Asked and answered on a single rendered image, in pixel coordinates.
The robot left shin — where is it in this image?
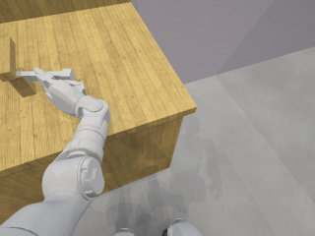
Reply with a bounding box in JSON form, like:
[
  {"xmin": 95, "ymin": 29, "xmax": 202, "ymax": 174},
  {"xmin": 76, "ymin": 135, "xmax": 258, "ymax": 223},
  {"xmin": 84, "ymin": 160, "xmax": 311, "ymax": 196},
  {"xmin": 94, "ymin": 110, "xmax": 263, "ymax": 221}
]
[{"xmin": 119, "ymin": 228, "xmax": 130, "ymax": 233}]

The robot left upper arm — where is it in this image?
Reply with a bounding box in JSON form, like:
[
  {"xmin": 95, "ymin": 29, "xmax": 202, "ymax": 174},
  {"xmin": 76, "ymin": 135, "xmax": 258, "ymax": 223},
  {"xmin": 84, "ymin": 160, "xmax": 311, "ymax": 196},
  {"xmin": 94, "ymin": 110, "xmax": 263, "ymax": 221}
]
[{"xmin": 0, "ymin": 155, "xmax": 105, "ymax": 236}]

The robot left forearm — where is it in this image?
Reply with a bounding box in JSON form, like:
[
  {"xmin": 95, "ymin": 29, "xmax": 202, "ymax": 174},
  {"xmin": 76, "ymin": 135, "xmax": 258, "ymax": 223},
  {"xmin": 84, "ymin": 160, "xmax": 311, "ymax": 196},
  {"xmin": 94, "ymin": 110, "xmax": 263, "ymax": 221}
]
[{"xmin": 41, "ymin": 95, "xmax": 111, "ymax": 192}]

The counter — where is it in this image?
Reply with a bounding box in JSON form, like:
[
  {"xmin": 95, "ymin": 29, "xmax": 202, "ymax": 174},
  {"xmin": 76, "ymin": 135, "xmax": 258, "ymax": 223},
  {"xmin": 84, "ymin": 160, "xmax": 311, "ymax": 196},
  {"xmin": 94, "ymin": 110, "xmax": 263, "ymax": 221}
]
[{"xmin": 0, "ymin": 0, "xmax": 197, "ymax": 225}]

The tap lever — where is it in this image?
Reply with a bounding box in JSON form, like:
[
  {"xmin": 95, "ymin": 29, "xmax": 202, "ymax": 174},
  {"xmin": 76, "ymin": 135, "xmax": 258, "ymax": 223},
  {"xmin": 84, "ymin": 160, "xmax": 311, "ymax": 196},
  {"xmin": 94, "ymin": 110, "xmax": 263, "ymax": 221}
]
[{"xmin": 16, "ymin": 69, "xmax": 75, "ymax": 82}]

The left robot hand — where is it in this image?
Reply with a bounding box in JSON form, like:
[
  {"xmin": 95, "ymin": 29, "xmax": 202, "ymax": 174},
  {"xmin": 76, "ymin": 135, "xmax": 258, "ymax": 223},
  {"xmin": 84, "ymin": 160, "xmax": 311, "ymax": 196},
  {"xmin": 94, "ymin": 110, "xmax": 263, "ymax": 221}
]
[{"xmin": 33, "ymin": 67, "xmax": 87, "ymax": 116}]

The robot right thigh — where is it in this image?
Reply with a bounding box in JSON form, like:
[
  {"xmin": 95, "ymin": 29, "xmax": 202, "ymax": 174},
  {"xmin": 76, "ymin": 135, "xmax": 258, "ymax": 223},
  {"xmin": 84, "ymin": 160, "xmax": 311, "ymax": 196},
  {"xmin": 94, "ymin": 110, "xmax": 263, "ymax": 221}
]
[{"xmin": 167, "ymin": 222, "xmax": 202, "ymax": 236}]

